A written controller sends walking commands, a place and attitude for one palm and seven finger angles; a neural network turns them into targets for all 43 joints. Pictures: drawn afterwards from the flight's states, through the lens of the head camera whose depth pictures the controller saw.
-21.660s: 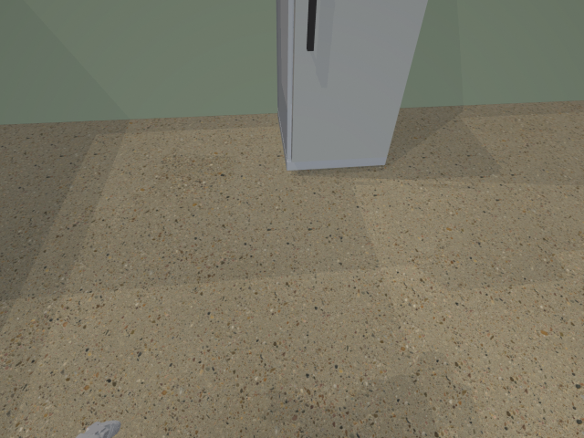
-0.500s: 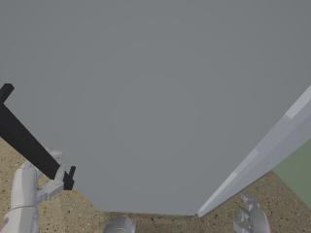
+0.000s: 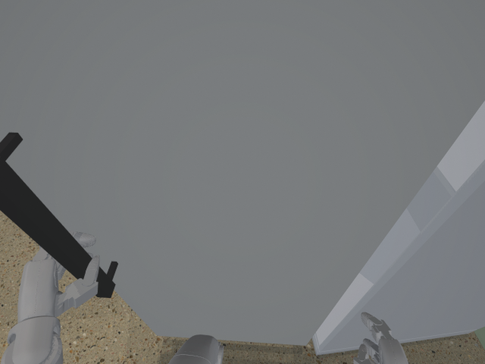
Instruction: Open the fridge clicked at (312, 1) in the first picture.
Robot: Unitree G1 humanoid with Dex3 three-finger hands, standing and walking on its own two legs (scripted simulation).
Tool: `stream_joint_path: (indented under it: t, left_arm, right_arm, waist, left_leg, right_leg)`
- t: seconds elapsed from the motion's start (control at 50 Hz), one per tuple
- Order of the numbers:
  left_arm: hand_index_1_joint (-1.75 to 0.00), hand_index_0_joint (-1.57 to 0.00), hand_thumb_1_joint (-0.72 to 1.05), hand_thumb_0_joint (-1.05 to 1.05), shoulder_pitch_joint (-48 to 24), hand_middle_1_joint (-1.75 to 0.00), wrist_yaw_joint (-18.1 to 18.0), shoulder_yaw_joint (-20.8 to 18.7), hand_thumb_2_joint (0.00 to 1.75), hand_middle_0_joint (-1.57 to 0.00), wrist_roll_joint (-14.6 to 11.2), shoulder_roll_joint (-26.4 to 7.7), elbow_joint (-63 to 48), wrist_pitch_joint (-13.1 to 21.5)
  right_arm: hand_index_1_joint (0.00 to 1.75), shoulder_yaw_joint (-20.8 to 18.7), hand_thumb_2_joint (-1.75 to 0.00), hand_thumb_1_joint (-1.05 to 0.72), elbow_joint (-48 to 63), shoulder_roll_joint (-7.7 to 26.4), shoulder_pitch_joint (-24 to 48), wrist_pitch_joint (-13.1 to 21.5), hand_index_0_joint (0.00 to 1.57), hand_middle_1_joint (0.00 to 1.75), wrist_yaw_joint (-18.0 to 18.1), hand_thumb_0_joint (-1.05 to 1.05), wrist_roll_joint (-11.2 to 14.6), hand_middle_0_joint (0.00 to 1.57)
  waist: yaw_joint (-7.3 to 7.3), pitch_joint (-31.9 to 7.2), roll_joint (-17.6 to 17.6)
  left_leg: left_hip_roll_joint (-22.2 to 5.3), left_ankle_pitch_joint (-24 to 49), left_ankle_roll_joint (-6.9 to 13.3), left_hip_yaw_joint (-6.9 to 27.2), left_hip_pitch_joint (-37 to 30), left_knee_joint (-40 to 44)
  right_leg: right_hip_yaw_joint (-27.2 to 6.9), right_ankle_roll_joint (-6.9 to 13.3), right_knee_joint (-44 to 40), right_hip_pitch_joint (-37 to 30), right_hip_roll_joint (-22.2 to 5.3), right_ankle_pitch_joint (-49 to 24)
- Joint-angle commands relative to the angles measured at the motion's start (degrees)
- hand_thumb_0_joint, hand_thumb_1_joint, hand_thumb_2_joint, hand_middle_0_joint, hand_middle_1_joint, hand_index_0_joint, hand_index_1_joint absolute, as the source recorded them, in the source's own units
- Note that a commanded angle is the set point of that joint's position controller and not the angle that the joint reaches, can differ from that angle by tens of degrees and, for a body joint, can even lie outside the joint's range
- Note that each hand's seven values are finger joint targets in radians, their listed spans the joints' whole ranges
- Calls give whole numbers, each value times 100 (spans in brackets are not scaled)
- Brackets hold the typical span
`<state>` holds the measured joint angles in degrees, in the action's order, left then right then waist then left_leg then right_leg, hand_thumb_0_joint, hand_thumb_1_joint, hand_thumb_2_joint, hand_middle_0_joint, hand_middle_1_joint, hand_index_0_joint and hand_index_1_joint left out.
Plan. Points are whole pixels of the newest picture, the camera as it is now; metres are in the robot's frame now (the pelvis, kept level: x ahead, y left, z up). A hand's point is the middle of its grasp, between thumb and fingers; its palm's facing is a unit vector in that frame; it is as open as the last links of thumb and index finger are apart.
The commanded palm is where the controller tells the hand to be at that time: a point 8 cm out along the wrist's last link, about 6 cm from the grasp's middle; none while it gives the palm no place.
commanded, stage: stop walking and hold the door back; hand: left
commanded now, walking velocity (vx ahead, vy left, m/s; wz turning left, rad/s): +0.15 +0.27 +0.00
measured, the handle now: (70, 234) +0.26 +0.29 +0.09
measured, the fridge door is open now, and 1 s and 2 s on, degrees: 80 74 72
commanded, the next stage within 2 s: loosen the grip on the handle in 0.92 s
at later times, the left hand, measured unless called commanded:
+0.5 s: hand (87, 279) +0.21 +0.26 +0.05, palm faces +0.43 -0.86 -0.27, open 6.0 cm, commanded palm +0.21 +0.32 +0.04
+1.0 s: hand (95, 248) +0.26 +0.26 +0.05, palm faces +0.39 -0.89 -0.23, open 6.1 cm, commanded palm +0.22 +0.30 +0.05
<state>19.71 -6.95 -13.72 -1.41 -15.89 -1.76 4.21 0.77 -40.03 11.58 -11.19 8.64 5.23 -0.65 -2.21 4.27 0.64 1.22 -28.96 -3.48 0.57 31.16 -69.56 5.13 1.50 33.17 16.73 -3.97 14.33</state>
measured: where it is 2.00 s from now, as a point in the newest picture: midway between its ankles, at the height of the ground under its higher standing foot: outside the picture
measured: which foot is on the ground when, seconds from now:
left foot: up 0.00-0.18, down 0.20-0.38, up 0.40-0.62, down 0.64-1.00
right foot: down 0.00-0.66, up 0.68-0.88, down 0.90-1.00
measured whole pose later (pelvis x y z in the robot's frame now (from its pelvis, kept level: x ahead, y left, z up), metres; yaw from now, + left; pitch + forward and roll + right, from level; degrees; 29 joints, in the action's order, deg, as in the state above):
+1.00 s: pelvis -0.12 -0.02 +0.00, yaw +5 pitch -1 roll -1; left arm -36.8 -2.8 -17.9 -0.4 -24.0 63.7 9.1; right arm 0.6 -46.7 16.5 -19.7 5.1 5.5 2.7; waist 3.1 4.2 -2.5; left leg -2.3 -25.0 0.0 -2.2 19.9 -44.1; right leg 4.6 1.8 31.5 16.3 0.6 14.5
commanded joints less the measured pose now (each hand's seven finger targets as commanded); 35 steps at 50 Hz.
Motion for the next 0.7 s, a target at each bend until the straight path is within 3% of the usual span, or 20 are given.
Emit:
stream_joint_path:
  t: [0.0, 0.1, 0.14, 0.16, 0.2, 0.22, 0.26, 0.32, 0.34, 0.36, 0.38, 0.4, 0.42, 0.44, 0.54, 0.58, 0.6, 0.64, 0.66, 0.68]
  left_arm:
    - [-140, -45, 90, 0, -2348, -140, -363, -904, 90, -45, 94, -1705, -155, 555]
    - [-140, -45, 90, 0, -3514, -140, -344, -510, 90, -45, 125, -1703, 406, 623]
    - [-140, -45, 90, 0, -4030, -140, -293, -328, 90, -45, 117, -1645, 621, 671]
    - [-140, -45, 90, 0, -4249, -140, -267, -339, 90, -45, 101, -1685, 699, 751]
    - [-140, -45, 90, 0, -4929, -140, -277, -61, 90, -45, 118, -1430, 824, 841]
    - [-140, -45, 90, 0, -5336, -140, -278, 154, 90, -45, 124, -1260, 966, 839]
    - [-140, -45, 90, 0, -5622, -140, -265, -244, 90, -45, 291, -1914, 1843, 722]
    - [-140, -45, 90, 0, -6212, -140, -130, -172, 90, -45, 185, -1840, 2743, 690]
    - [-140, -45, 90, 0, -6389, -140, -88, -89, 90, -45, 190, -1848, 3109, 707]
    - [-140, -45, 90, 0, -6553, -140, -53, -266, 90, -45, 165, -2195, 3330, 685]
    - [-140, -45, 90, 0, -6787, -140, -23, -327, 90, -45, 109, -2306, 3239, 630]
    - [-140, -45, 90, 0, -7044, -140, 14, -539, 90, -45, 54, -2484, 3143, 631]
    - [-140, -45, 90, 0, -7137, -140, 32, -467, 90, -45, 176, -2673, 3312, 593]
    - [-140, -45, 90, 0, -7158, -140, 59, -409, 90, -45, 192, -2463, 3745, 612]
    - [-140, -45, 90, 0, -7469, -140, 125, -806, 90, -45, 153, -2975, 4228, 848]
    - [-140, -45, 90, 0, -7582, -140, 199, -739, 90, -45, 246, -2902, 4290, 937]
    - [-140, -45, 90, 0, -7600, -140, 242, -659, 90, -45, 281, -2783, 4356, 984]
    - [-140, -45, 90, 0, -7728, -140, 272, -559, 90, -45, 215, -2570, 4503, 980]
    - [-140, -45, 90, 0, -8039, -140, 225, -591, 90, -45, 250, -2632, 4560, 893]
    - [-140, -45, 90, 0, -8101, -140, 274, -404, 90, -45, 394, -2468, 4734, 924]
  right_arm:
    - [30, -92, -90, -90, 811, 586, 489, 314, 20, 30, 255, 0, 11, 20]
    - [30, -154, -90, -90, 834, 808, 201, 185, 20, 30, 269, 0, 36, 20]
    - [30, -156, -90, -90, 817, 872, 86, 64, 20, 30, 258, 0, 57, 20]
    - [30, -187, -90, -90, 862, 988, 80, 36, 20, 30, 250, 0, 52, 20]
    - [30, -197, -90, -90, 966, 1155, 261, -91, 20, 30, 207, 0, 133, 20]
    - [30, -132, -90, -90, 991, 918, 301, -137, 20, 30, 183, 0, 189, 20]
    - [30, -208, -90, -90, 753, 981, 182, -209, 20, 30, 172, 0, 221, 20]
    - [30, -215, -90, -90, 752, 1130, 170, -245, 20, 30, 190, 0, 309, 20]
    - [30, -216, -90, -90, 743, 1098, 144, -245, 20, 30, 204, 0, 286, 20]
    - [30, -287, -90, -90, 729, 1045, 75, -292, 20, 30, 201, 0, 281, 20]
    - [30, -356, -90, -90, 766, 1094, 251, -248, 20, 30, 217, 0, 280, 20]
    - [30, -354, -90, -90, 585, 1144, 164, -177, 20, 30, 269, 0, 192, 20]
    - [30, -241, -90, -90, 472, 985, 21, -118, 20, 30, 219, 0, 202, 20]
    - [30, -170, -90, -90, 328, 880, -104, -88, 20, 30, 218, 0, 181, 20]
    - [30, -119, -90, -90, 56, 1063, -379, 64, 20, 30, 274, 0, 162, 20]
    - [30, -145, -90, -90, 30, 1112, -470, 96, 20, 30, 265, 0, 113, 20]
    - [30, -160, -90, -90, 41, 1139, -518, 98, 20, 30, 269, 0, 107, 20]
    - [30, -229, -90, -90, 133, 1461, -468, 74, 20, 30, 247, 0, 163, 20]
    - [30, -224, -90, -90, 181, 1343, -443, 34, 20, 30, 239, 0, 211, 20]
    - [30, -217, -90, -90, 134, 1222, -371, 23, 20, 30, 146, 0, 226, 20]
  waist:
    - [150, -1406, 663]
    - [82, -1374, 959]
    - [227, -1406, 287]
    - [226, -1319, -199]
    - [122, -1000, -2119]
    - [173, -1162, -2330]
    - [252, -892, -1634]
    - [-9, -1111, -655]
    - [-17, -976, 101]
    - [37, -999, 1597]
    - [-28, -877, 1524]
    - [141, -907, 456]
    - [207, -1253, 459]
    - [282, -1182, 368]
    - [197, -1737, 1020]
    - [274, -1885, 292]
    - [320, -1809, -121]
    - [277, -1129, -1860]
    - [291, -1039, -1445]
    - [360, -1106, -1200]
  left_leg:
    - [-137, 138, 210, -109, -877, 1350]
    - [-1, 266, 414, -437, -1504, 3421]
    - [47, 792, 506, -491, -2219, 4715]
    - [-307, 682, 660, -84, -2332, 5178]
    - [-1772, 1071, 1307, 1569, -2185, 5551]
    - [-2020, 1042, 1538, 1730, -2178, 5650]
    - [-1797, 190, 1601, 1669, -1677, 5520]
    - [-979, -646, 993, 213, -736, 4308]
    - [-469, -842, 795, -39, -208, 3324]
    - [122, -762, 525, -456, 321, 1827]
    - [92, -470, 449, 8, 341, 696]
    - [-40, -21, 367, 187, -107, 482]
    - [-3, 6, 362, 112, -107, 424]
    - [-34, 284, 385, 18, -391, 531]
    - [101, 320, 541, -900, -1781, 3386]
    - [195, 653, 615, -1031, -2538, 4535]
    - [3, 632, 699, -847, -2750, 4902]
    - [-1687, 280, 1323, 1445, -2901, 5861]
    - [-2093, 1478, 1641, 1852, -2838, 5897]
    - [-2159, 1232, 1648, 2089, -2724, 5867]
  right_leg:
    - [-1126, 468, -1227, -614, -1645, -2290]
    - [-1452, 394, -1610, -433, -1653, -202]
    - [-1201, 98, -1190, -124, -1341, 403]
    - [-1013, -78, -630, 85, -993, 640]
    - [-48, -436, 1120, 965, 17, 1070]
    - [-16, -407, 1921, 1112, 95, 1409]
    - [-299, -325, 2298, 1096, 125, 1124]
    - [-134, -298, 111, -818, 341, 1020]
    - [-991, -98, -787, -1062, 41, 1748]
    - [-3040, 417, -1811, -989, -1022, 2849]
    - [-4311, 802, -2546, -491, -1911, 3171]
    - [-3977, 906, -2320, -51, -1851, 2487]
    - [-4119, 931, -2377, 22, -1854, 3637]
    - [-3523, 845, -2296, 496, -1554, 3946]
    - [-1771, 383, -1717, 39, -883, 2484]
    - [-1422, 138, -1119, -4, -570, 1913]
    - [-1248, 0, -656, 103, -403, 1739]
    - [-283, -284, 1552, 1383, 359, 1301]
    - [-278, -271, 2506, 1673, 382, 1323]
    - [-615, -228, 2992, 1843, 190, 1122]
